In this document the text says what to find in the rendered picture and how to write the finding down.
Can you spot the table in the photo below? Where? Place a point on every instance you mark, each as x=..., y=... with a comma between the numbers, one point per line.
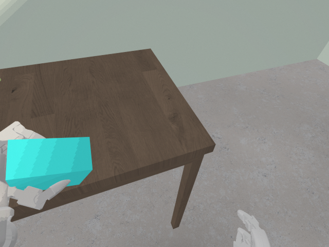
x=138, y=122

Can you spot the left robot forearm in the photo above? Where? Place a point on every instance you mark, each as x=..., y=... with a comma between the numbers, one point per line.
x=8, y=231

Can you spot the sponge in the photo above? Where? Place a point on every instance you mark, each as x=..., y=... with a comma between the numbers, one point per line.
x=42, y=162

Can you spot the robot left hand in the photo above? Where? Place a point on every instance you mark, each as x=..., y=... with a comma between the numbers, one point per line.
x=30, y=196

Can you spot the robot right hand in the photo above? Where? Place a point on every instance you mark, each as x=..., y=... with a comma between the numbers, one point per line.
x=257, y=237

